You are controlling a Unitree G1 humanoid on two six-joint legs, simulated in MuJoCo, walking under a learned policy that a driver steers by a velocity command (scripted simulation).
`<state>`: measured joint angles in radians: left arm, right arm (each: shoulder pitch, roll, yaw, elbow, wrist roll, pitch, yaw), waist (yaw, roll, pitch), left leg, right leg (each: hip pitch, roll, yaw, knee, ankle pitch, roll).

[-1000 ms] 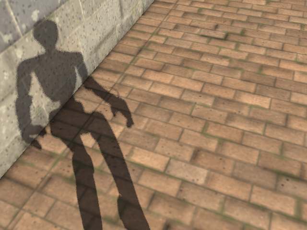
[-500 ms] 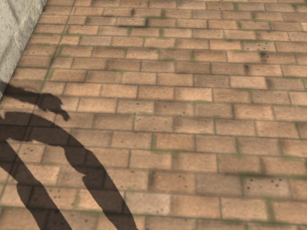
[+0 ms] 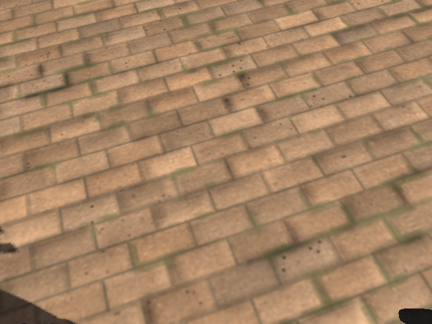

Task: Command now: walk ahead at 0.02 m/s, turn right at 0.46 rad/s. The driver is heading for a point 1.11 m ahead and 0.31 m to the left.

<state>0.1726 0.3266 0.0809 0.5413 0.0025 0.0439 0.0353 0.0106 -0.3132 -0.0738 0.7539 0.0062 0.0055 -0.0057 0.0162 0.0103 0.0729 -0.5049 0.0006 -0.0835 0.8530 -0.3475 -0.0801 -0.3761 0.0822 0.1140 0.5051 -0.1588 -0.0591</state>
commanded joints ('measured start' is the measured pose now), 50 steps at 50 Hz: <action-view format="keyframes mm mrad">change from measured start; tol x8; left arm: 1 -6 142 38 -70 9 -6 -5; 17 -11 -3 -8 18 -13 -14 -15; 21 -22 107 11 34 10 -6 -12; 50 76 -2 -23 210 8 -56 -3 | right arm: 1 26 -69 -13 -48 3 -3 3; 8 65 -161 -22 -46 -51 -31 16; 21 181 -53 11 -19 -19 -36 15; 24 87 -47 17 -12 -21 -35 15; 50 146 -43 16 194 -8 -9 -29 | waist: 1 13 -155 -208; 6 -24 -151 -173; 8 76 209 -126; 9 37 217 -116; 19 -19 136 -173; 21 -82 -67 -194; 50 -32 -21 -65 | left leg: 1 92 0 28 -55 6 1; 4 149 1 46 -192 27 32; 6 280 20 43 -411 217 72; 8 264 294 -278 -522 408 259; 9 212 340 -336 -553 369 327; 16 380 195 -112 -439 611 263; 18 383 165 -81 -411 586 234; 22 320 49 41 -392 206 79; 50 322 43 53 -398 224 55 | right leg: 1 131 -248 250 -100 167 -169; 5 107 -221 278 -38 119 -125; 8 -26 9 45 177 -294 40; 11 -42 -42 27 369 -375 103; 13 -62 -73 31 374 -372 126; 16 44 -76 -53 146 -280 137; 18 162 -62 -88 -93 -67 122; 20 294 -148 10 -101 213 77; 24 160 -142 22 -59 28 25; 50 149 -102 -16 -75 48 44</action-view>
